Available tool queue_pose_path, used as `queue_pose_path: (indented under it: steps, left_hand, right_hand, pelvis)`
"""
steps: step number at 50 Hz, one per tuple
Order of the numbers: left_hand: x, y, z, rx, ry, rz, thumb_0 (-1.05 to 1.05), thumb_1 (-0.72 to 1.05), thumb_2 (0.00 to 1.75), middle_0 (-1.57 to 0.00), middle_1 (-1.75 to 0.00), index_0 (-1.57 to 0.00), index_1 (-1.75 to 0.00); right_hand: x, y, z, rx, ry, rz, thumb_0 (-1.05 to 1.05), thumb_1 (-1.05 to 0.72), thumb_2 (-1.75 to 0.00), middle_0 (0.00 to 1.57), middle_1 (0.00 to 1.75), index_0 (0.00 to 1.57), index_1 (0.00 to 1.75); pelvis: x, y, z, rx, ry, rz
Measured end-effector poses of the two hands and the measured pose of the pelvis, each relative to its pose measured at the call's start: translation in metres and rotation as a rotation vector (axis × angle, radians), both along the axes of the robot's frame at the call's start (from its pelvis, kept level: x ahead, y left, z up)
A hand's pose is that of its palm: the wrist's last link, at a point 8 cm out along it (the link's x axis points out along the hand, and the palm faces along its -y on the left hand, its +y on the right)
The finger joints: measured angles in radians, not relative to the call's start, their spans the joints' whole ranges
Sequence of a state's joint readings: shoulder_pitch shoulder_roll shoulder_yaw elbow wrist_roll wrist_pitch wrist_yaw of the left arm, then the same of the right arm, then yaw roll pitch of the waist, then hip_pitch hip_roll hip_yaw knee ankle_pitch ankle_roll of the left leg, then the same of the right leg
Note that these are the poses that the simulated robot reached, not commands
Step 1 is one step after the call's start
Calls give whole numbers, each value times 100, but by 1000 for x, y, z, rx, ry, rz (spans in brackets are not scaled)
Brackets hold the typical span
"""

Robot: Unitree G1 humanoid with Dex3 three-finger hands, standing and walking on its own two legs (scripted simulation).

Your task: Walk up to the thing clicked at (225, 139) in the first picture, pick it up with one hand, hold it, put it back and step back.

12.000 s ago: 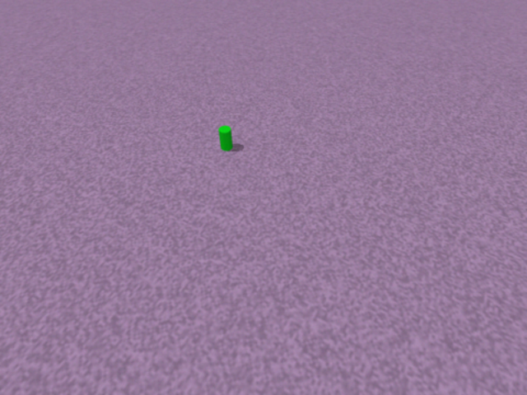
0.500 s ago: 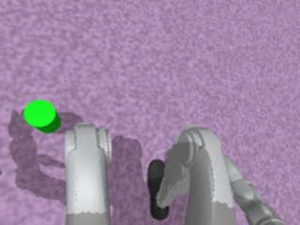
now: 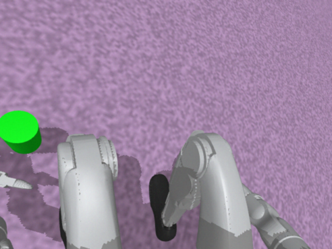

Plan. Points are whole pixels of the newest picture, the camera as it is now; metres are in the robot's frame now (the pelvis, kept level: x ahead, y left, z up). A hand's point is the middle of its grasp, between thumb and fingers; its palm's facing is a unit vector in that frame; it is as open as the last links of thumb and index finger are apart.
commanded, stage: close in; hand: left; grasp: from the side
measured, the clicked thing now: (22, 134) +0.37 +0.29 -0.21
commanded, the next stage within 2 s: close in 0.26 s
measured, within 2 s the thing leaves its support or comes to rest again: leaves its support in 1.42 s
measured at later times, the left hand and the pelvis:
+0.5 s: hand (17, 145) +0.33 +0.28 -0.18, palm faces +0.39 -0.92 +0.00, open 16.6 cm; pelvis -0.01 +0.00 -0.01, yaw -2 degrees
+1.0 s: hand (20, 135) +0.36 +0.28 -0.18, palm faces +0.40 -0.92 +0.00, open 9.9 cm; pelvis -0.01 +0.01 +0.00, yaw -3 degrees
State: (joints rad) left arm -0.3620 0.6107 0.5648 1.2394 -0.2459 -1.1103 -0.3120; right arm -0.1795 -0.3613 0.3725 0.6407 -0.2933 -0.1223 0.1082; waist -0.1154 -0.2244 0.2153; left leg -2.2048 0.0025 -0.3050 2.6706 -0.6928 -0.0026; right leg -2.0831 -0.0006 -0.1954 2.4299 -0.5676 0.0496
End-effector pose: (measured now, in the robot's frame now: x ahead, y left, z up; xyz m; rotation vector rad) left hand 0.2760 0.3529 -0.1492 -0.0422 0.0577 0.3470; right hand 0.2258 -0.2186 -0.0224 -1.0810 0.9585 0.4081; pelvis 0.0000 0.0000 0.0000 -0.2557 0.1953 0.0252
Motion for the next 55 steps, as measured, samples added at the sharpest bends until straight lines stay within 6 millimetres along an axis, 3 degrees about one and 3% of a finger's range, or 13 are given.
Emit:
queue_pose_path:
  steps: [22, 40, 47, 55]
  left_hand:
    - [15, -25, -27, 31, -3, 48, -2, -53, 11, -7, -11, -8, -11]
    - [35, -30, -33, 48, -20, 25, -1, 10, 54, -52, -50, -51, -51]
    - [36, -28, -33, 40, -29, 61, 0, -1, 61, -65, -71, -63, -72]
    - [43, -26, -33, 45, -24, 58, 0, -18, 78, -69, -88, -68, -89]
  right_hand:
    - [-42, -13, 10, -105, 117, 6, 0, -91, -90, 21, 30, 21, 30]
    - [-45, -6, 12, -132, 140, 20, 0, -88, -89, 21, 30, 21, 30]
    - [-50, -5, 15, -147, 155, 21, 0, -87, -89, 21, 30, 21, 30]
    - [-55, -6, 17, -158, 171, 10, 0, -88, -90, 21, 30, 21, 30]
  pelvis:
    - [-7, 3, -6, -29, -65, -28]
    - [-6, 8, -6, -60, -76, -46]
    - [-8, 9, -5, -68, -81, -48]
    - [-8, 10, -3, -73, -80, -50]
